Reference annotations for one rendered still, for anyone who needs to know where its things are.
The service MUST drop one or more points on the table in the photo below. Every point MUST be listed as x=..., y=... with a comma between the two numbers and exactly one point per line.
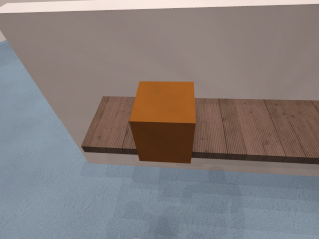
x=264, y=130

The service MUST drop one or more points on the carton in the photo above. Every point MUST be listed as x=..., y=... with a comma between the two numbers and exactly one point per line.
x=163, y=121

